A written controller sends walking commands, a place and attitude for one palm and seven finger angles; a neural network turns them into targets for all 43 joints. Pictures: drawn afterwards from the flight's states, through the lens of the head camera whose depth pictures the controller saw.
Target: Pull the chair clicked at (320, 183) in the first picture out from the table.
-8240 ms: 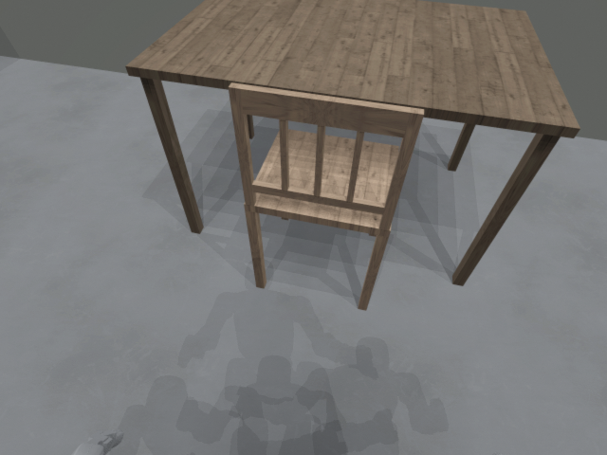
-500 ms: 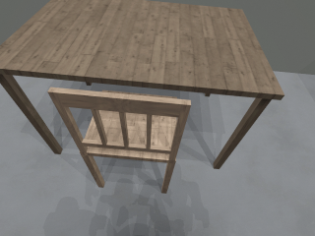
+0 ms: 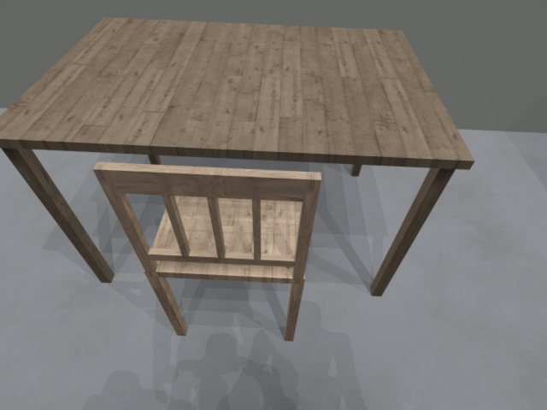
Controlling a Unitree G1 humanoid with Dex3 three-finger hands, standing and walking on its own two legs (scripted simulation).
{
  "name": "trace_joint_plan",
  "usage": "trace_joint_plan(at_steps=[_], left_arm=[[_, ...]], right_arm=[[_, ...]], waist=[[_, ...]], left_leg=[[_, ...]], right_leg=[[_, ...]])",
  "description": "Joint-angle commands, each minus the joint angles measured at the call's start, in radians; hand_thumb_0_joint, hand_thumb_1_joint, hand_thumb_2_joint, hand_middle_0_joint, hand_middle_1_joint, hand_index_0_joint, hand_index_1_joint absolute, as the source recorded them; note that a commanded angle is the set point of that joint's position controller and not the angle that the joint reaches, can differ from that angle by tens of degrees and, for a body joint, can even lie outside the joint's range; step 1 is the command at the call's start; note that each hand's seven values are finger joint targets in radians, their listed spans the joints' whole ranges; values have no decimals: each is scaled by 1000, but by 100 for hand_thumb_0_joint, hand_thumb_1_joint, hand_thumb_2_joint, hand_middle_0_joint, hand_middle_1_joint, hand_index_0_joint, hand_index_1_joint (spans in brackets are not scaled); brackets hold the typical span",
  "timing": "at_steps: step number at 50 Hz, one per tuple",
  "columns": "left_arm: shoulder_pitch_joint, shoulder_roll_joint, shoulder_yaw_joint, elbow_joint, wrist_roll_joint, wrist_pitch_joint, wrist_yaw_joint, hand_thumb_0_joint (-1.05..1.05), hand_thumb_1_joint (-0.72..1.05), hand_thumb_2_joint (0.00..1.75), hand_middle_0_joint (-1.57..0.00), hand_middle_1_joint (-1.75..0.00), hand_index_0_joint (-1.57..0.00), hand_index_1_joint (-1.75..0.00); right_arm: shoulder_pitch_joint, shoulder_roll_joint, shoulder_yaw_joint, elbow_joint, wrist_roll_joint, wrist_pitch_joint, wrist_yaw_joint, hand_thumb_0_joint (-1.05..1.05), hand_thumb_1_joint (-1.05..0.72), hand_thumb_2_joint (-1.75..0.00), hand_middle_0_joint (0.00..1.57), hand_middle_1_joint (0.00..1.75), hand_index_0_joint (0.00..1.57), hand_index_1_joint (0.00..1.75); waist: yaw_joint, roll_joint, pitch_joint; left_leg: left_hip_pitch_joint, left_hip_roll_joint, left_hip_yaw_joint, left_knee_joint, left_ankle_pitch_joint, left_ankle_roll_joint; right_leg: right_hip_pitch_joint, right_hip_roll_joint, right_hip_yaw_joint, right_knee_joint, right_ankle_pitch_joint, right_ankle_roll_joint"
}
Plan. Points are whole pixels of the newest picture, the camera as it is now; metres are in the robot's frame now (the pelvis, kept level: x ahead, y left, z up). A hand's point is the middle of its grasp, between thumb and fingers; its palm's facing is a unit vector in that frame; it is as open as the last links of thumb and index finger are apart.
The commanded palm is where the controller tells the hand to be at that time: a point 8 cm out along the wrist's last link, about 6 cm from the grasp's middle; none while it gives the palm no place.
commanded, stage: come to a stop and stand still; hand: left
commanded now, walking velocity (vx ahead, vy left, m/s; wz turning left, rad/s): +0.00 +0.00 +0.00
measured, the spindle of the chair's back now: (217, 227) +0.51 +0.15 -0.12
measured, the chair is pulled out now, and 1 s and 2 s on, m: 0.00 0.00 0.00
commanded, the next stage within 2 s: look again from close up in 0.04 s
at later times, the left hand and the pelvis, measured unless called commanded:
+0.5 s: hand out of the picture +0.01 +0.18 -0.19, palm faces +0.03 -0.98 -0.17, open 7.4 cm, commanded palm none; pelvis +0.00 +0.02 -0.01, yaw +1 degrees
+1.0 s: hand out of the picture -0.05 +0.19 -0.19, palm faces +0.04 -0.99 -0.16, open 7.4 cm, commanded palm none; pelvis -0.01 +0.03 +0.00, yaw +1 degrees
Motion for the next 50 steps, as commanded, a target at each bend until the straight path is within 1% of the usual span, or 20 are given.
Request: trace_joint_plan(at_steps=[1, 6, 7, 8, 9, 11, 12, 14, 16, 18, 21, 27, 28, 31, 33, 35, 37, 41, 43, 50], left_arm=[[85, 96, 24, -18, -2, -13, 6, 0, 90, 90, -20, -30, -20, -30], [102, 76, 19, -9, -4, -20, 9, 0, 90, 90, -20, -30, -20, -30], [114, 93, -4, -4, 18, -49, 43, 0, 90, 90, -20, -30, -20, -30], [112, 136, 6, -16, 6, -62, 40, 0, 90, 90, -20, -30, -20, -30], [91, 117, 4, -41, 0, -61, 34, 0, 90, 90, -20, -30, -20, -30], [81, 97, -5, -44, -11, -58, 32, 0, 90, 90, -20, -30, -20, -30], [78, 92, -4, -50, -12, -53, 30, 0, 90, 90, -20, -30, -20, -30], [84, 94, -4, -58, -10, -47, 28, 0, 90, 90, -20, -30, -20, -30], [80, 91, -3, -62, -8, -39, 25, 0, 90, 90, -20, -30, -20, -30], [85, 91, -4, -67, -4, -36, 23, 0, 90, 90, -20, -30, -20, -30], [86, 92, -3, -73, -5, -34, 23, 0, 90, 90, -20, -30, -20, -30], [81, 105, 1, -86, -4, -29, 21, 0, 90, 90, -20, -30, -20, -30], [82, 108, 2, -90, -2, -28, 21, 0, 90, 90, -20, -30, -20, -30], [78, 112, 1, -90, -3, -26, 18, 0, 90, 90, -20, -30, -20, -30], [81, 111, 3, -93, 0, -23, 17, 0, 90, 90, -20, -30, -20, -30], [85, 113, 2, -91, 0, -21, 16, 0, 90, 90, -20, -30, -20, -30], [93, 111, 1, -87, 0, -22, 15, 0, 90, 90, -20, -30, -20, -30], [105, 107, 0, -80, 0, -23, 15, 0, 90, 90, -20, -30, -20, -30], [112, 106, -1, -79, 1, -24, 14, 0, 90, 90, -20, -30, -20, -30], [140, 94, -5, -57, 1, -24, 16, 0, 90, 90, -20, -30, -20, -30]], right_arm=[[42, -92, -11, -27, -5, -21, -8, 0, -90, -90, 20, 30, 20, 30], [67, -78, -7, -17, -1, -30, -12, 0, -90, -90, 20, 30, 20, 30], [-35, -113, 1, -87, 0, -52, 5, 0, -90, -90, 20, 30, 20, 30], [-36, -92, 9, -113, 7, -52, 10, 0, -90, -90, 20, 30, 20, 30], [53, -56, 8, -106, -2, -58, 3, 0, -90, -90, 20, 30, 20, 30], [75, -75, 11, -90, -3, -60, 1, 0, -90, -90, 20, 30, 20, 30], [74, -81, 7, -92, -1, -60, 0, 0, -90, -90, 20, 30, 20, 30], [65, -84, 10, -96, -1, -60, -2, 0, -90, -90, 20, 30, 20, 30], [55, -90, 6, -100, -1, -56, -2, 0, -90, -90, 20, 30, 20, 30], [44, -91, 8, -100, -1, -58, -2, 0, -90, -90, 20, 30, 20, 30], [46, -101, 5, -98, 0, -60, -1, 0, -90, -90, 20, 30, 20, 30], [21, -119, 2, -101, 1, -62, -1, 0, -90, -90, 20, 30, 20, 30], [21, -115, 2, -102, 3, -63, -2, 0, -90, -90, 20, 30, 20, 30], [10, -126, 1, -100, 2, -60, -1, 0, -90, -90, 20, 30, 20, 30], [8, -124, 0, -98, 4, -58, -1, 0, -90, -90, 20, 30, 20, 30], [1, -134, -1, -100, 2, -56, 1, 0, -90, -90, 20, 30, 20, 30], [-1, -134, -3, -97, 2, -53, 2, 0, -90, -90, 20, 30, 20, 30], [9, -134, -4, -88, 3, -53, 2, 0, -90, -90, 20, 30, 20, 30], [10, -129, -2, -82, 7, -53, 2, 0, -90, -90, 20, 30, 20, 30], [18, -123, -2, -63, 7, -51, 2, 0, -90, -90, 20, 30, 20, 30]], waist=[[6, 32, 60], [4, 16, 49], [34, 12, 111], [-1, -40, 70], [-29, -24, 5], [-26, -49, -62], [-24, -4, -56], [-14, 32, -13], [-11, 21, 43], [-2, 15, 78], [-1, -15, 65], [5, 25, 35], [6, 7, 46], [5, 26, 37], [8, 18, 66], [8, 45, 66], [8, 35, 61], [6, 22, 36], [9, 10, 50], [10, 26, 54]], left_leg=[[5, 107, -154, -111, -202, -11], [23, 113, -146, -94, -118, -10], [-69, 113, -86, 105, -36, -34], [-23, 93, -98, 108, -41, -40], [0, 87, -105, 81, -65, -23], [15, 97, -122, 100, 32, -9], [16, 100, -126, 90, 34, -6], [-19, 104, -133, 80, 34, -2], [-59, 105, -146, 52, -32, 2], [-83, 108, -154, 31, -39, 5], [-66, 108, -163, 17, -30, 9], [-43, 113, -164, -9, -33, 12], [-48, 117, -164, -13, -33, 14], [-42, 114, -165, -26, -69, 10], [-64, 118, -175, -52, -121, 12], [-75, 118, -184, -72, -177, 9], [-70, 118, -189, -80, -202, 9], [-49, 119, -190, -84, -187, 10], [-55, 120, -188, -88, -189, 13], [-60, 118, -193, -103, -208, 11]], right_leg=[[-119, -88, 95, -108, -108, -20], [-105, -90, 89, -93, -24, -24], [-117, -114, 82, -89, 77, -28], [-116, -160, 129, -111, 190, -45], [-78, -165, 129, -71, 116, -58], [-51, -124, 95, -33, 91, -56], [-59, -115, 91, -19, 64, -55], [-66, -104, 81, -7, 59, -55], [-94, -90, 73, -2, -2, -52], [-100, -86, 68, -4, 6, -49], [-91, -87, 67, 4, 18, -42], [-64, -89, 63, -3, 35, -31], [-61, -88, 56, -7, 37, -30], [-63, -93, 60, -17, 24, -27], [-65, -89, 50, -25, 8, -25], [-65, -90, 49, -25, -6, -23], [-66, -92, 49, -32, -13, -22], [-59, -95, 45, -36, -2, -20], [-59, -95, 42, -44, -1, -19], [-61, -97, 40, -45, -2, -17]])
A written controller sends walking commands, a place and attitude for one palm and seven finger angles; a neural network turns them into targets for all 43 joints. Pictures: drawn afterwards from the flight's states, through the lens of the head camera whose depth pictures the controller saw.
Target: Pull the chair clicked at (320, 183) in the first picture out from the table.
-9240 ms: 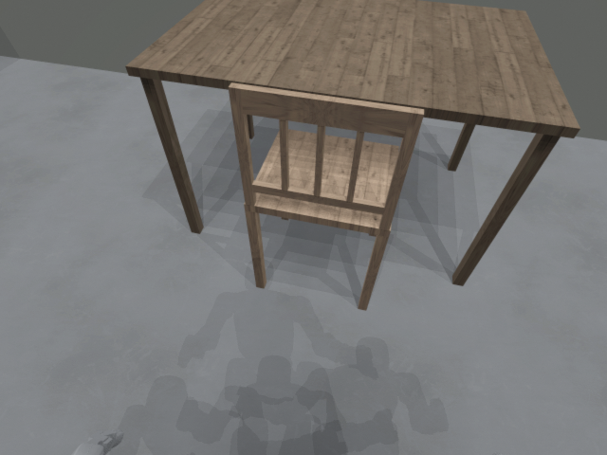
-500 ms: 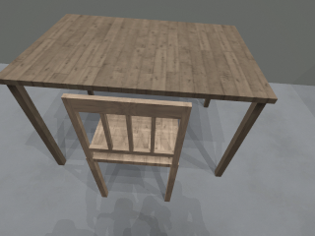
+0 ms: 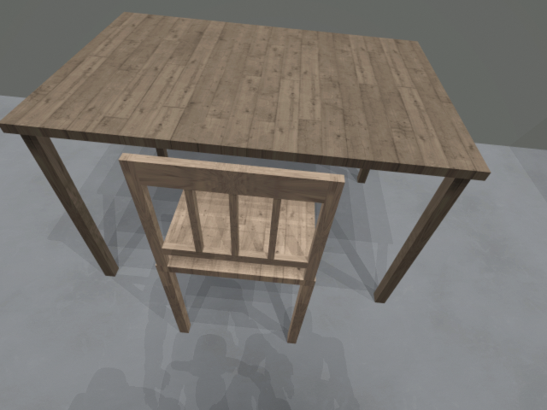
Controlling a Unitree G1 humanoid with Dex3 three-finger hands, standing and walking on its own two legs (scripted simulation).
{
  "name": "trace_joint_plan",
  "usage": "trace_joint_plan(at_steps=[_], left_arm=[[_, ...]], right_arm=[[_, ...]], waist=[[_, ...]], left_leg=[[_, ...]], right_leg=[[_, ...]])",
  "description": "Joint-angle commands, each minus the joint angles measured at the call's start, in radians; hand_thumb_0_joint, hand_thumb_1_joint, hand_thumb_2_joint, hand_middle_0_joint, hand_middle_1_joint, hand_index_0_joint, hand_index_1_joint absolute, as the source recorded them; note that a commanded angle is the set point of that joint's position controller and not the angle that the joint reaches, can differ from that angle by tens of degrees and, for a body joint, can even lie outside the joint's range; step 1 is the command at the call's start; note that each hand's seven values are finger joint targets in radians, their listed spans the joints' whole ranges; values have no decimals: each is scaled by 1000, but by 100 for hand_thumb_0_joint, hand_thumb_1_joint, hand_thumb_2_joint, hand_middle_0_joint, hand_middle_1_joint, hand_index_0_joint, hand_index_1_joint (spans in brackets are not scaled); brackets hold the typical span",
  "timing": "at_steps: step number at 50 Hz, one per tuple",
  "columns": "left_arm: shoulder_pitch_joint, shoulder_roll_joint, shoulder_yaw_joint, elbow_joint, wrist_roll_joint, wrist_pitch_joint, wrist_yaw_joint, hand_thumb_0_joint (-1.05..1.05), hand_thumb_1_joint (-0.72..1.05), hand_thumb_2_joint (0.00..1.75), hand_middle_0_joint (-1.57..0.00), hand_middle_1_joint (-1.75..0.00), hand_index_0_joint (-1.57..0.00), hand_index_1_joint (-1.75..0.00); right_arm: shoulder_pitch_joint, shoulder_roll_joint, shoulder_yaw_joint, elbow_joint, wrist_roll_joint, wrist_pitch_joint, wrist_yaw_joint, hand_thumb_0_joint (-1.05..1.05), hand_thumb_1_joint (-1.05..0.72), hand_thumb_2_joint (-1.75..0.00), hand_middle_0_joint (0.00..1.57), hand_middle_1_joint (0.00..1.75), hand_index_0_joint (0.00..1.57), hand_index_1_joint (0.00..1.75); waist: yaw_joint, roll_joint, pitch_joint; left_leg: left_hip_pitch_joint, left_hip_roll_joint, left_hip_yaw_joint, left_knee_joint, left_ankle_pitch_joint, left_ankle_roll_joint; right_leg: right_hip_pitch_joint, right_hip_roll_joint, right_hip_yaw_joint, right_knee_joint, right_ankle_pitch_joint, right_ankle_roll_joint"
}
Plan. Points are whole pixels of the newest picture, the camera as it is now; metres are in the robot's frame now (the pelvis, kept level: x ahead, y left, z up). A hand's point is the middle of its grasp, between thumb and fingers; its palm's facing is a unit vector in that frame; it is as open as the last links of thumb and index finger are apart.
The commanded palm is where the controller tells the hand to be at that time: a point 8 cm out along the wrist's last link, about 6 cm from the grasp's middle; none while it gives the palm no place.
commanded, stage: look again from close up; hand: left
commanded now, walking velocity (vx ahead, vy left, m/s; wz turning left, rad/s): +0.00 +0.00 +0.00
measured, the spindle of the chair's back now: (234, 224) +0.51 +0.11 -0.11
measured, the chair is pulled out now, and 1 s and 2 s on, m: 0.00 0.00 0.00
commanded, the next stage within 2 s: shuffle to correct the standing spot in 1.46 s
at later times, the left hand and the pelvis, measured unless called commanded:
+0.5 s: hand out of the picture -0.03 +0.15 -0.18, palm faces +0.02 -0.99 -0.14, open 7.4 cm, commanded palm none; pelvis +0.00 +0.00 +0.00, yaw +0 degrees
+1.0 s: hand out of the picture -0.02 +0.13 -0.18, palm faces +0.02 -0.99 -0.14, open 7.4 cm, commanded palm none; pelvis +0.02 -0.02 +0.00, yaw +0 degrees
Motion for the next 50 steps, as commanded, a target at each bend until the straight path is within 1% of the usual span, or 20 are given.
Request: trace_joint_plan(at_steps=[1, 2, 3, 5, 12, 13, 16, 17, 18, 20, 23, 27, 28, 32, 33, 37, 38, 42, 48, 50], left_arm=[[91, 65, 12, -17, -2, -14, 4, 0, 90, 90, -20, -30, -20, -30], [93, 63, 11, -14, -2, -15, 4, 0, 90, 90, -20, -30, -20, -30], [98, 62, 11, -16, -1, -15, 4, 0, 90, 90, -20, -30, -20, -30], [101, 57, 10, -11, -2, -16, 5, 0, 90, 90, -20, -30, -20, -30], [111, 47, 12, -3, -1, -14, 6, 0, 90, 90, -20, -30, -20, -30], [114, 47, 13, -6, 0, -13, 6, 0, 90, 90, -20, -30, -20, -30], [118, 40, 14, -2, 0, -13, 7, 0, 90, 90, -20, -30, -20, -30], [119, 39, 12, -2, -1, -13, 7, 0, 90, 90, -20, -30, -20, -30], [116, 40, 14, -3, 0, -13, 7, 0, 90, 90, -20, -30, -20, -30], [113, 37, 13, -3, -1, -15, 8, 0, 90, 90, -20, -30, -20, -30], [110, 39, 13, -6, -1, -15, 7, 0, 90, 90, -20, -30, -20, -30], [110, 35, 14, -3, -3, -18, 8, 0, 90, 90, -20, -30, -20, -30], [109, 37, 13, -6, -3, -17, 7, 0, 90, 90, -20, -30, -20, -30], [104, 33, 13, -6, -4, -17, 7, 0, 90, 90, -20, -30, -20, -30], [106, 35, 15, -10, -3, -17, 7, 0, 90, 90, -20, -30, -20, -30], [105, 32, 13, -7, -5, -20, 8, 0, 90, 90, -20, -30, -20, -30], [105, 34, 14, -10, -4, -20, 8, 0, 90, 90, -20, -30, -20, -30], [103, 30, 13, -7, -6, -21, 8, 0, 90, 90, -20, -30, -20, -30], [101, 32, 13, -6, -6, -21, 8, 0, 90, 90, -20, -30, -20, -30], [101, 30, 13, -2, -7, -21, 9, 0, 90, 90, -20, -30, -20, -30]], right_arm=[[30, -124, -18, -28, -3, -16, -6, 0, -90, -90, 20, 30, 20, 30], [34, -123, -18, -25, -2, -16, -6, 0, -90, -90, 20, 30, 20, 30], [32, -117, -18, -25, 0, -15, -6, 0, -90, -90, 20, 30, 20, 30], [36, -116, -17, -19, -2, -15, -7, 0, -90, -90, 20, 30, 20, 30], [45, -110, -17, -10, -2, -14, -7, 0, -90, -90, 20, 30, 20, 30], [44, -101, -18, -9, -1, -13, -8, 0, -90, -90, 20, 30, 20, 30], [46, -104, -18, -7, -3, -14, -8, 0, -90, -90, 20, 30, 20, 30], [49, -104, -18, -7, -3, -15, -9, 0, -90, -90, 20, 30, 20, 30], [51, -96, -17, -6, -1, -14, -9, 0, -90, -90, 20, 30, 20, 30], [52, -97, -17, -6, -2, -15, -9, 0, -90, -90, 20, 30, 20, 30], [57, -91, -15, -1, 0, -15, -9, 0, -90, -90, 20, 30, 20, 30], [60, -88, -14, 0, -2, -16, -10, 0, -90, -90, 20, 30, 20, 30], [57, -83, -14, 1, 0, -15, -11, 0, -90, -90, 20, 30, 20, 30], [64, -85, -12, 5, -3, -15, -10, 0, -90, -90, 20, 30, 20, 30], [63, -79, -12, 3, 0, -15, -12, 0, -90, -90, 20, 30, 20, 30], [66, -78, -11, 7, -2, -16, -11, 0, -90, -90, 20, 30, 20, 30], [65, -73, -10, 7, 0, -16, -12, 0, -90, -90, 20, 30, 20, 30], [64, -74, -9, 12, -2, -18, -13, 0, -90, -90, 20, 30, 20, 30], [66, -67, -7, 14, 0, -18, -15, 0, -90, -90, 20, 30, 20, 30], [67, -71, -5, 15, -2, -20, -15, 0, -90, -90, 20, 30, 20, 30]], waist=[[1, 37, 54], [-1, 39, 49], [3, 26, 69], [-1, 22, 57], [1, 51, 64], [4, 39, 81], [3, 50, 64], [3, 57, 57], [4, 36, 76], [0, 25, 64], [3, 26, 83], [0, 36, 55], [2, 22, 78], [-3, 37, 61], [1, 28, 72], [-1, 29, 53], [1, 9, 65], [0, 32, 52], [1, 18, 66], [1, 34, 53]], left_leg=[[-17, 150, -177, -152, -176, -33], [-13, 149, -177, -152, -180, -34], [-18, 151, -171, -151, -179, -31], [-9, 148, -175, -147, -167, -33], [-22, 151, -182, -166, -198, -34], [-31, 153, -181, -171, -203, -31], [-18, 154, -186, -175, -202, -34], [-11, 155, -181, -172, -190, -33], [-24, 154, -181, -173, -190, -31], [-6, 150, -172, -157, -155, -34], [-18, 148, -166, -159, -159, -34], [7, 144, -159, -143, -121, -37], [-2, 144, -153, -141, -125, -35], [10, 142, -153, -137, -112, -39], [2, 144, -151, -137, -111, -36], [19, 139, -142, -121, -74, -38], [13, 139, -138, -117, -61, -36], [34, 139, -135, -108, -32, -38], [34, 138, -127, -102, 1, -38], [44, 138, -127, -99, 20, -39]], right_leg=[[-54, -66, 56, -72, 9, -53], [-57, -66, 58, -71, 1, -52], [-64, -66, 56, -80, 2, -53], [-67, -68, 62, -77, 2, -54], [-64, -63, 54, -68, -3, -52], [-65, -60, 51, -72, -4, -54], [-65, -60, 52, -63, 1, -52], [-63, -61, 53, -65, 10, -53], [-62, -60, 50, -70, 11, -53], [-67, -65, 59, -73, 17, -55], [-68, -63, 58, -81, 12, -55], [-63, -68, 64, -80, 27, -57], [-71, -65, 64, -87, 20, -57], [-68, -66, 70, -83, 23, -59], [-66, -64, 66, -88, 25, -59], [-60, -71, 72, -88, 40, -60], [-58, -68, 71, -93, 44, -60], [-58, -71, 75, -90, 58, -60], [-52, -69, 76, -98, 70, -62], [-47, -72, 74, -93, 80, -61]])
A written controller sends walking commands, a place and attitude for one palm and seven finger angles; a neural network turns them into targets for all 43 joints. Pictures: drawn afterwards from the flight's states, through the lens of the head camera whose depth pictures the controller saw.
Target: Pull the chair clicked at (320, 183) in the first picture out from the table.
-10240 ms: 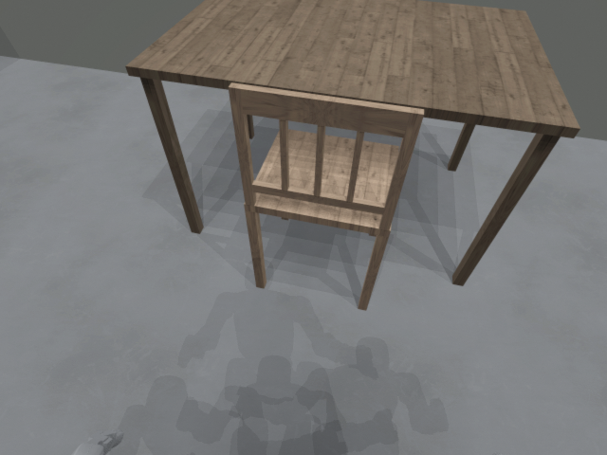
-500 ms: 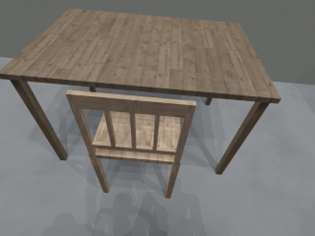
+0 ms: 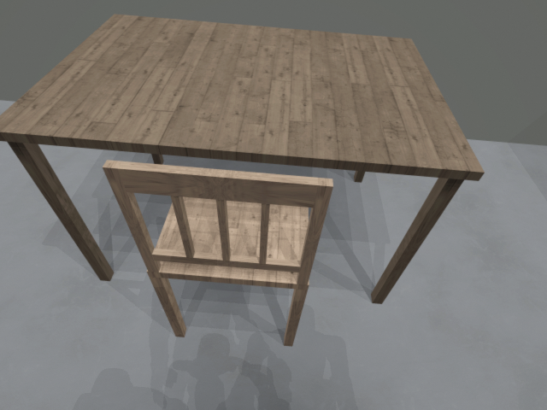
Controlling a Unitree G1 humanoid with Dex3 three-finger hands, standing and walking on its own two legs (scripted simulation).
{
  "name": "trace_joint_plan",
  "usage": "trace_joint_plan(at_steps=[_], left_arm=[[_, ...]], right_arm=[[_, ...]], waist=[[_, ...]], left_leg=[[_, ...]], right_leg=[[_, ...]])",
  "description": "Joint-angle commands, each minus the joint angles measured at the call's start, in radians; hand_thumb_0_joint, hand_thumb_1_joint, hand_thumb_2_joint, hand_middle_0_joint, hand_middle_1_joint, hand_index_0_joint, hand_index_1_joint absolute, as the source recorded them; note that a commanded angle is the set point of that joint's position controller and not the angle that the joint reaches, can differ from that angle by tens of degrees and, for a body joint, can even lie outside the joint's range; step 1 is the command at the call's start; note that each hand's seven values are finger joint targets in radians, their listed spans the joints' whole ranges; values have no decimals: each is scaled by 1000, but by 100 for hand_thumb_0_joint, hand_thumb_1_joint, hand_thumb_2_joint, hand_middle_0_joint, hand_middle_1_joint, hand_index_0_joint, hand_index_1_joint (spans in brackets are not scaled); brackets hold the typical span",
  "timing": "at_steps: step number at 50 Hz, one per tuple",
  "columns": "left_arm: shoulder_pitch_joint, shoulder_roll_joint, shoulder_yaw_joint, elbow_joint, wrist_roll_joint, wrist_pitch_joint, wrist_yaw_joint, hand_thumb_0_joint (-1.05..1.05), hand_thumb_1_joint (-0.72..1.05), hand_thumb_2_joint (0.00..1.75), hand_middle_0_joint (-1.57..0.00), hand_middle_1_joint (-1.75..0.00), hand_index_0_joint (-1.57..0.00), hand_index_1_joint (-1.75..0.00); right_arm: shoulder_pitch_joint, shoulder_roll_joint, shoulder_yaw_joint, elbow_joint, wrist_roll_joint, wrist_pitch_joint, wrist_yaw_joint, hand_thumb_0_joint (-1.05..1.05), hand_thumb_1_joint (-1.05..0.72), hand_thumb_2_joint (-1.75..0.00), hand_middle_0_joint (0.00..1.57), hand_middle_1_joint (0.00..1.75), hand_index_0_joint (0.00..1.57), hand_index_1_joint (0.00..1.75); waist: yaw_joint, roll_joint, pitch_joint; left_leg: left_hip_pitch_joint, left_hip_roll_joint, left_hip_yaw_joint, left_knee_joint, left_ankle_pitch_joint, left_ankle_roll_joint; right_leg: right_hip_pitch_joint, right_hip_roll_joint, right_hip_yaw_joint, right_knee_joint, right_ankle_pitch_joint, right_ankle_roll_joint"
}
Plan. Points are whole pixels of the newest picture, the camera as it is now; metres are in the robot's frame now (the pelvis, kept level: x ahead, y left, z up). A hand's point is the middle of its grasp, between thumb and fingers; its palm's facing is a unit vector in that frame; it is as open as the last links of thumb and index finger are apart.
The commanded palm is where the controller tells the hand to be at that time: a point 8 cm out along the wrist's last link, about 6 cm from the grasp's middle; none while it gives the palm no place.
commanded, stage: look again from close up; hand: left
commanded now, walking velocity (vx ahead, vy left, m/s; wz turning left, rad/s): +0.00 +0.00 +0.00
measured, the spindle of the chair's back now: (224, 230) +0.50 +0.14 -0.12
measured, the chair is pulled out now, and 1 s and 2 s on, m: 0.00 0.00 0.00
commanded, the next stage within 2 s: shuffle to correct the standing spot in 0.46 s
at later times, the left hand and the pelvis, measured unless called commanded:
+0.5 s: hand out of the picture -0.03 +0.15 -0.18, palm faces +0.04 -0.99 -0.15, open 7.4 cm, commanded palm none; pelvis +0.01 +0.00 +0.00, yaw +0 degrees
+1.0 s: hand out of the picture -0.02 +0.10 -0.18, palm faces +0.08 -0.98 -0.17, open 7.4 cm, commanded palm none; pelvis +0.05 -0.05 +0.00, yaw +1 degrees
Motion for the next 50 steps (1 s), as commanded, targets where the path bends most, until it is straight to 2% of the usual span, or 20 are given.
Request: trace_joint_plan(at_steps=[1, 7, 8, 14, 22, 28, 31, 35, 37, 38, 40, 41, 43, 44, 45, 46, 47, 48, 49, 50], left_arm=[[109, 74, 16, -11, -3, -7, 4, 0, 90, 90, -20, -30, -20, -30], [109, 71, 15, -9, -3, -7, 3, 0, 90, 90, -20, -30, -20, -30], [105, 74, 16, -9, -1, -5, 3, 0, 90, 90, -20, -30, -20, -30], [106, 72, 18, -8, -1, -1, 2, 0, 90, 90, -20, -30, -20, -30], [107, 70, 20, -6, -2, -5, 2, 0, 90, 90, -20, -30, -20, -30], [109, 72, 20, -4, -2, -4, 2, 0, 90, 90, -20, -30, -20, -30], [119, 57, 21, 10, -1, 1, -2, 0, 90, 90, -20, -30, -20, -30], [123, 51, 28, 6, 11, 12, -11, 0, 90, 90, -20, -30, -20, -30], [129, 45, 30, 7, 13, 13, -15, 0, 90, 90, -20, -30, -20, -30], [124, 48, 32, 4, 15, 15, -17, 0, 90, 90, -20, -30, -20, -30], [134, 42, 35, 5, 15, 15, -20, 0, 90, 90, -20, -30, -20, -30], [143, 44, 37, 6, 14, 14, -21, 0, 90, 90, -20, -30, -20, -30], [167, 36, 35, 12, 9, 3, -18, 0, 90, 90, -20, -30, -20, -30], [178, 41, 34, 17, 5, -6, -13, 0, 90, 90, -20, -30, -20, -30], [185, 55, 35, 24, 2, -14, -7, 0, 90, 90, -20, -30, -20, -30], [195, 63, 35, 31, -2, -21, -3, 0, 90, 90, -20, -30, -20, -30], [194, 69, 32, 31, -5, -28, 2, 0, 90, 90, -20, -30, -20, -30], [191, 75, 31, 27, -6, -30, 7, 0, 90, 90, -20, -30, -20, -30], [195, 80, 32, 26, -7, -31, 12, 0, 90, 90, -20, -30, -20, -30], [201, 94, 33, 24, -7, -31, 16, 0, 90, 90, -20, -30, -20, -30]], right_arm=[[55, -93, -9, -23, -3, -16, -4, 0, -90, -90, 20, 30, 20, 30], [55, -97, -8, -21, -4, -15, -5, 0, -90, -90, 20, 30, 20, 30], [51, -94, -8, -21, -1, -12, -5, 0, -90, -90, 20, 30, 20, 30], [55, -99, -9, -24, -4, -12, -6, 0, -90, -90, 20, 30, 20, 30], [66, -100, -10, -24, -4, -17, -7, 0, -90, -90, 20, 30, 20, 30], [67, -92, -8, -20, -2, -17, -9, 0, -90, -90, 20, 30, 20, 30], [78, -94, -11, -6, -7, -12, -10, 0, -90, -90, 20, 30, 20, 30], [83, -117, -29, -7, -12, -3, -11, 0, -90, -90, 20, 30, 20, 30], [87, -125, -38, -9, -13, -3, -13, 0, -90, -90, 20, 30, 20, 30], [92, -123, -39, -10, -13, -3, -15, 0, -90, -90, 20, 30, 20, 30], [94, -126, -46, -14, -15, -5, -16, 0, -90, -90, 20, 30, 20, 30], [95, -123, -47, -16, -15, -5, -17, 0, -90, -90, 20, 30, 20, 30], [78, -91, -36, -21, -10, -10, -17, 0, -90, -90, 20, 30, 20, 30], [70, -73, -28, -26, -8, -15, -16, 0, -90, -90, 20, 30, 20, 30], [69, -49, -19, -27, -7, -21, -17, 0, -90, -90, 20, 30, 20, 30], [65, -36, -12, -28, -9, -24, -18, 0, -90, -90, 20, 30, 20, 30], [74, -36, -8, -25, -9, -25, -20, 0, -90, -90, 20, 30, 20, 30], [79, -34, -7, -18, -5, -23, -23, 0, -90, -90, 20, 30, 20, 30], [80, -41, -6, -17, -4, -21, -26, 0, -90, -90, 20, 30, 20, 30], [78, -43, -6, -19, 0, -18, -27, 0, -90, -90, 20, 30, 20, 30]], waist=[[4, 28, 54], [2, 22, 64], [4, 17, 94], [5, 46, 90], [3, 20, 52], [8, 23, 78], [0, 23, 77], [-3, 69, 119], [-3, 100, 111], [-1, 93, 140], [-1, 119, 130], [3, 104, 118], [20, 61, 119], [24, 26, 93], [21, -44, 66], [17, -88, 44], [10, -99, 7], [11, -91, 17], [14, -69, 0], [18, -76, -10]], left_leg=[[21, 120, -126, -86, 39, -14], [23, 121, -123, -90, 28, -16], [9, 120, -124, -96, 6, -15], [2, 121, -134, -113, -28, -17], [33, 124, -135, -103, 20, -13], [18, 122, -134, -106, 27, -11], [21, 134, -157, -128, -137, -10], [-47, 184, -239, -209, -388, 20], [-40, 206, -266, -222, -408, 39], [-64, 214, -278, -228, -422, 49], [-63, 220, -278, -214, -407, 57], [-64, 219, -276, -194, -380, 60], [-97, 171, -203, -125, -249, 38], [-86, 131, -142, -46, -105, 18], [-83, 94, -81, 24, 12, 0], [-66, 79, -50, 45, 36, -13], [-43, 77, -44, 47, 63, -23], [-47, 77, -35, 48, 70, -29], [-38, 76, -27, 58, 84, -32], [-41, 73, -18, 67, 71, -34]], right_leg=[[-69, -90, 74, -79, 99, -38], [-74, -90, 75, -88, 87, -38], [-84, -85, 73, -93, 69, -38], [-80, -84, 67, -85, 58, -38], [-64, -88, 63, -81, 82, -37], [-65, -86, 62, -87, 76, -38], [-82, -71, 45, -70, -19, -36], [-121, -35, -5, 9, -123, -37], [-138, -25, -20, 46, -117, -39], [-146, -20, -25, 54, -123, -41], [-155, -22, -25, 67, -112, -42], [-140, -24, -19, 54, -102, -44], [-78, -46, 23, -19, -39, -48], [-46, -73, 69, -50, 23, -56], [-2, -107, 107, -70, 157, -61], [22, -139, 120, -65, 376, -60], [60, -150, 111, -35, 619, -50], [76, -151, 97, -12, 787, -30], [99, -158, 96, 6, 912, -17], [124, -167, 94, 19, 1001, -5]])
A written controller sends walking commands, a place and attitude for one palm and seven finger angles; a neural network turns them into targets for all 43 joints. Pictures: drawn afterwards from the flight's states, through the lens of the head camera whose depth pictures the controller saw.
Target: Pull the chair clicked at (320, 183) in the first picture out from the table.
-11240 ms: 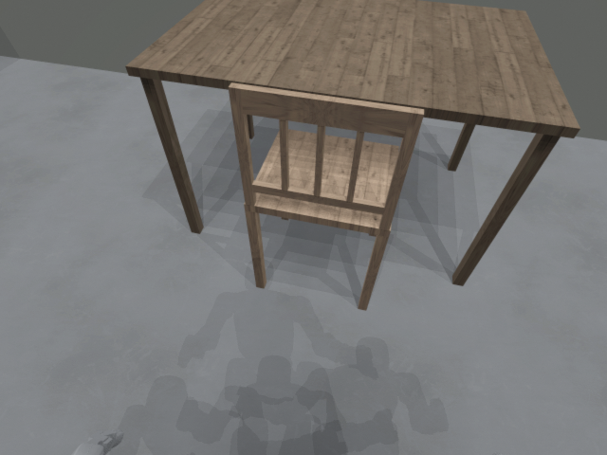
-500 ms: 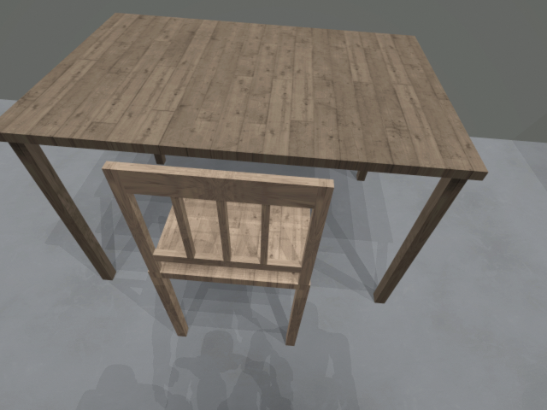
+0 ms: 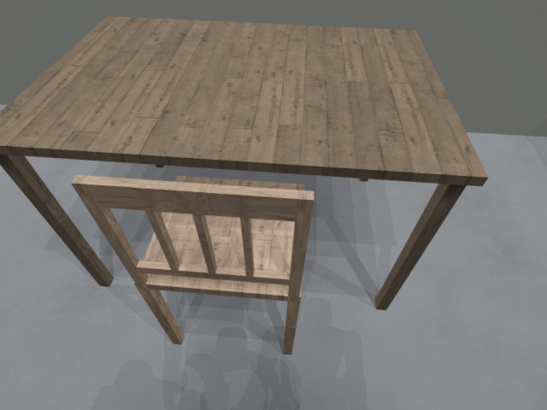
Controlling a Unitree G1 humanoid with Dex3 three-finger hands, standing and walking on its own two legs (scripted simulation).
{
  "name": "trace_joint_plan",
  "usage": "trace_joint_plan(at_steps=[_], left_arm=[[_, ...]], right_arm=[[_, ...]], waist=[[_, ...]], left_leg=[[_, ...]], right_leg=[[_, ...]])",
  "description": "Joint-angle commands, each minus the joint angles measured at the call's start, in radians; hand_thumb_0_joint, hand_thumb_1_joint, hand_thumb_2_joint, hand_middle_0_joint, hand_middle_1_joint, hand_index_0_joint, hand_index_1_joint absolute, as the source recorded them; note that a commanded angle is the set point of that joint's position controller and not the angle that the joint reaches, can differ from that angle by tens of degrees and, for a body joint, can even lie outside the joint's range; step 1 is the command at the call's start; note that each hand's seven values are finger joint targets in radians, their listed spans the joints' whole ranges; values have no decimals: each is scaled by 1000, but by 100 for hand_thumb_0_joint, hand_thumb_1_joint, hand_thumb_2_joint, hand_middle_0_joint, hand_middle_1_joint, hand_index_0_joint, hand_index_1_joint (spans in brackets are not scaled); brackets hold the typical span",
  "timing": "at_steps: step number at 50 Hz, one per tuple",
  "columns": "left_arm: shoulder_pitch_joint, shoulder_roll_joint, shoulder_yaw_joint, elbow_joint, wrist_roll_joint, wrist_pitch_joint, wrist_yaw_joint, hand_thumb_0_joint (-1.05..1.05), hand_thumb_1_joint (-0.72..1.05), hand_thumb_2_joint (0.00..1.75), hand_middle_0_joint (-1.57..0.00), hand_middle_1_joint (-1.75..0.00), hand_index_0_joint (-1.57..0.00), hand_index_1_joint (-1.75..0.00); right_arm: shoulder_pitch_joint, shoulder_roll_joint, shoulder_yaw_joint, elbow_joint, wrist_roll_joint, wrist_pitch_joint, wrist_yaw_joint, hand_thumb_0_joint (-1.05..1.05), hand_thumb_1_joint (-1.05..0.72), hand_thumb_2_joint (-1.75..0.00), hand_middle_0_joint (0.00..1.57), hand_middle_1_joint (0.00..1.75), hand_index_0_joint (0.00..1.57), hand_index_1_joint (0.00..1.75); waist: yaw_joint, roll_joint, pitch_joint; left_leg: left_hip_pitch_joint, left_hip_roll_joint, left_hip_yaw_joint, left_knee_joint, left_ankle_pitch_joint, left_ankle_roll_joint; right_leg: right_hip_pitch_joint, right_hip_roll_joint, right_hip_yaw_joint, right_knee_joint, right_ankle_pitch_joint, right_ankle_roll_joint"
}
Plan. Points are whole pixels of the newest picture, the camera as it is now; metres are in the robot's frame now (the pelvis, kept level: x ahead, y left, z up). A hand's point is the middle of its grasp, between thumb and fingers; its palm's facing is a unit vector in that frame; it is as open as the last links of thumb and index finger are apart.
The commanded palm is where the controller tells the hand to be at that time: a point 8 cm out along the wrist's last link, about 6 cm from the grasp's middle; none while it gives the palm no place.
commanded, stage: come to a stop and stand still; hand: left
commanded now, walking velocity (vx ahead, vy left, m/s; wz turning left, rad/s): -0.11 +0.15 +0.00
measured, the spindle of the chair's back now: (206, 243) +0.45 +0.18 -0.11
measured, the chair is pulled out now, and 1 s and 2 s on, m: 0.00 0.00 0.00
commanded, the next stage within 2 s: look again from close up in 1.04 s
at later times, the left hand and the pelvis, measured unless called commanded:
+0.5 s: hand out of the picture +0.02 +0.22 -0.18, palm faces +0.01 -0.96 -0.27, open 7.4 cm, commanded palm none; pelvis +0.01 +0.02 -0.01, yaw +1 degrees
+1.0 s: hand out of the picture +0.05 +0.19 -0.18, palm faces -0.03 -0.97 -0.23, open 7.3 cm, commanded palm none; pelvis +0.02 +0.01 +0.00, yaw -1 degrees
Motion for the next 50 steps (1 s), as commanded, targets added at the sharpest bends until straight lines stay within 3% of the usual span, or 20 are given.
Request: trace_joint_plan(at_steps=[1, 4, 6, 9, 11, 12, 13, 14, 16, 18, 19, 20, 26, 28, 30, 33, 36, 39, 42, 50], left_arm=[[151, 120, 21, -4, -6, -8, 22, 0, 90, 90, -20, -30, -20, -30], [165, 156, 36, -19, 0, 7, 31, 0, 90, 90, -20, -30, -20, -30], [162, 163, 44, -25, 4, 17, 36, 0, 90, 90, -20, -30, -20, -30], [107, 168, 50, -53, 1, 28, 34, 0, 90, 90, -20, -30, -20, -30], [44, 143, 46, -88, -3, 31, 27, 0, 90, 90, -20, -30, -20, -30], [26, 105, 37, -100, -2, 32, 25, 0, 90, 90, -20, -30, -20, -30], [-42, 249, 12, -170, -11, 19, 26, 0, 90, 90, -20, -30, -20, -30], [4, 192, 25, -164, 1, 27, 15, 0, 90, 90, -20, -30, -20, -30], [-29, 210, 23, -153, 11, 6, 4, 0, 90, 90, -20, -30, -20, -30], [-37, 153, 4, -148, 11, 13, 5, 0, 90, 90, -20, -30, -20, -30], [-46, 153, 7, -140, 10, 14, 5, 0, 90, 90, -20, -30, -20, -30], [-62, 150, 12, -148, 9, 17, 4, 0, 90, 90, -20, -30, -20, -30], [-69, 161, 22, -190, 14, 43, -2, 0, 90, 90, -20, -30, -20, -30], [-74, 167, 21, -203, 12, 45, -2, 0, 90, 90, -20, -30, -20, -30], [-77, 172, 29, -208, 6, 50, -3, 0, 90, 90, -20, -30, -20, -30], [-56, 186, 32, -204, 5, 41, 1, 0, 90, 90, -20, -30, -20, -30], [-67, 217, 37, -190, -1, 27, 9, 0, 90, 90, -20, -30, -20, -30], [-80, 213, 27, -181, -4, 19, 14, 0, 90, 90, -20, -30, -20, -30], [-87, 204, 22, -163, -6, 19, 16, 0, 90, 90, -20, -30, -20, -30], [-80, 189, 14, -108, -5, 17, 16, 0, 90, 90, -20, -30, -20, -30]], right_arm=[[37, -64, -1, -41, 5, -10, -12, 0, -90, -90, 20, 30, 20, 30], [6, -75, -12, -73, 6, 11, -17, 0, -90, -90, 20, 30, 20, 30], [-4, -85, -21, -88, 2, 23, -21, 0, -90, -90, 20, 30, 20, 30], [7, -100, -32, -103, -1, 32, -22, 0, -90, -90, 20, 30, 20, 30], [49, -122, -39, -98, -7, 27, -19, 0, -90, -90, 20, 30, 20, 30], [72, -141, -44, -95, -11, 22, -17, 0, -90, -90, 20, 30, 20, 30], [-76, -197, -45, -197, -18, 19, 1, 0, -90, -90, 20, 30, 20, 30], [-168, -194, -65, -229, -7, 3, 15, 0, -90, -90, 20, 30, 20, 30], [-166, -175, -59, -248, -7, 5, 22, 0, -90, -90, 20, 30, 20, 30], [-93, -120, -47, -229, -17, 13, 25, 0, -90, -90, 20, 30, 20, 30], [-76, -141, -48, -221, -21, 14, 23, 0, -90, -90, 20, 30, 20, 30], [-69, -165, -52, -219, -22, 11, 19, 0, -90, -90, 20, 30, 20, 30], [-55, -246, -66, -214, -25, 9, 5, 0, -90, -90, 20, 30, 20, 30], [-40, -249, -61, -212, -27, 7, 1, 0, -90, -90, 20, 30, 20, 30], [-51, -246, -63, -209, -26, 10, -2, 0, -90, -90, 20, 30, 20, 30], [-88, -212, -51, -211, -22, 6, 4, 0, -90, -90, 20, 30, 20, 30], [-96, -173, -43, -196, -16, 3, 9, 0, -90, -90, 20, 30, 20, 30], [-94, -162, -33, -166, -16, 2, 13, 0, -90, -90, 20, 30, 20, 30], [-82, -171, -31, -132, -11, 1, 11, 0, -90, -90, 20, 30, 20, 30], [-91, -173, -26, -92, -6, 5, 9, 0, -90, -90, 20, 30, 20, 30]], waist=[[12, -90, 5], [25, -113, 32], [22, -128, 42], [-8, -112, 38], [-41, -36, -7], [-47, 62, -24], [-27, 175, 130], [40, 153, 116], [-11, 73, 126], [-38, 95, 34], [-42, 18, -11], [-43, -37, -10], [-26, 104, 16], [-15, 99, -7], [-12, 70, -12], [8, 0, -35], [-9, -127, -50], [-14, -63, -41], [-15, 30, -24], [-14, -3, 21]], left_leg=[[-57, 31, 24, 22, 145, 25], [-147, 9, 61, 84, -24, 13], [-179, 2, 82, 111, -101, 13], [-77, 1, 98, 57, 30, 20], [155, 80, 53, 19, 453, 50], [241, 169, -38, 23, 647, 104], [84, 125, -103, -56, 428, 144], [-69, 165, -113, -13, 110, 91], [-41, 65, -70, 16, -26, 45], [60, 66, -63, 18, -11, 42], [52, 83, -73, 40, -3, 50], [36, 102, -79, 38, 8, 58], [72, 212, -180, -41, 273, 115], [120, 239, -197, -25, 437, 139], [95, 238, -176, -12, 433, 141], [21, 149, -69, 52, 379, 87], [-38, 67, 24, 103, 156, 41], [8, 66, 23, 53, 194, 38], [98, 92, -3, 30, 340, 52], [116, 99, -10, -5, 317, 52]], right_leg=[[125, -217, 129, -1, 1164, 59], [167, -254, 153, 50, 1378, 66], [174, -283, 165, 87, 1466, 30], [73, -278, 162, 140, 1361, -13], [-110, -194, 102, 188, 929, -17], [-210, -128, 63, 217, 516, 1], [-250, -59, 61, 143, 9, 52], [-258, -94, 110, 14, -21, 32], [-262, -154, 219, -113, -27, -33], [-254, -120, 197, -89, 14, -26], [-199, -100, 165, -70, 42, -16], [-180, -92, 143, -54, 61, -13], [-224, -37, 42, 109, 48, 19], [-244, -32, 44, 145, 22, 23], [-225, -42, 50, 134, 17, 27], [-94, -80, 111, 40, 260, 9], [7, -174, 201, 15, 604, -24], [15, -168, 175, 37, 695, -10], [-41, -135, 143, 32, 554, 14], [-41, -138, 147, -28, 527, 27]])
